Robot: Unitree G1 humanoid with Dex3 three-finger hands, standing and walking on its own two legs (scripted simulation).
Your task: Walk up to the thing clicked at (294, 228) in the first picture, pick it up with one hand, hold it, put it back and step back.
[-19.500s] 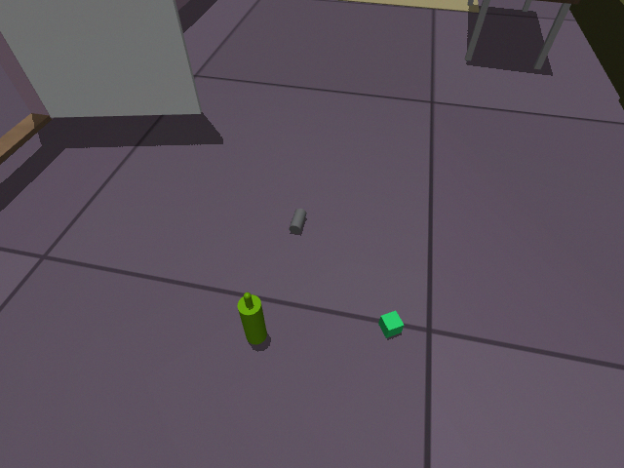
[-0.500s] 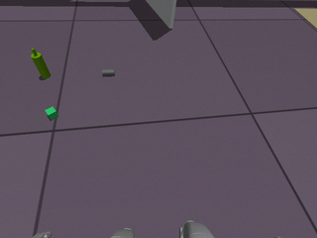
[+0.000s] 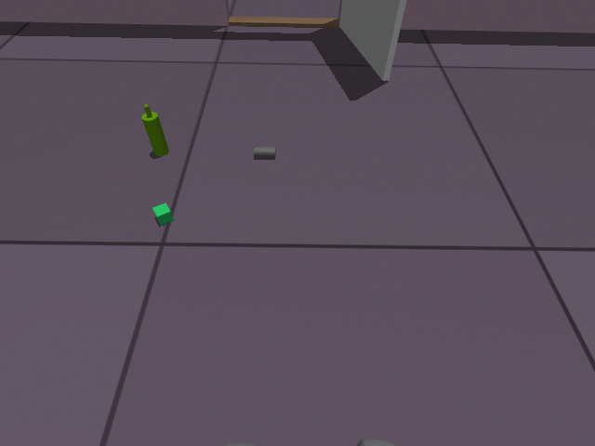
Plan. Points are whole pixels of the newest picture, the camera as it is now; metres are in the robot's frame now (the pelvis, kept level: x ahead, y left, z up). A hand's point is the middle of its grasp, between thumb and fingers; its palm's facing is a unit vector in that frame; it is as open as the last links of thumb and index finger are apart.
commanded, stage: walk up
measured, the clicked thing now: (265, 152) +1.53 +0.18 -0.72
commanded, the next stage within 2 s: stand in 0.68 s
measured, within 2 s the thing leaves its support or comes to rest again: neither
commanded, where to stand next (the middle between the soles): +0.08 -0.01 m, yaw -1 degrees
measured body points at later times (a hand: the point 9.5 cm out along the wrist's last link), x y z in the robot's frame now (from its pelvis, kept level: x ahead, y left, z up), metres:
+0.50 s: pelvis +0.01 -0.02 +0.02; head +0.01 -0.01 +0.47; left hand +0.09 +0.28 -0.11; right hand +0.12 -0.33 -0.09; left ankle +0.03 +0.11 -0.71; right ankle +0.02 -0.15 -0.71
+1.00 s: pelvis +0.00 -0.03 +0.03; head +0.01 -0.02 +0.48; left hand +0.08 +0.28 -0.10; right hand +0.11 -0.32 -0.10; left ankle +0.03 +0.11 -0.71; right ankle +0.02 -0.15 -0.71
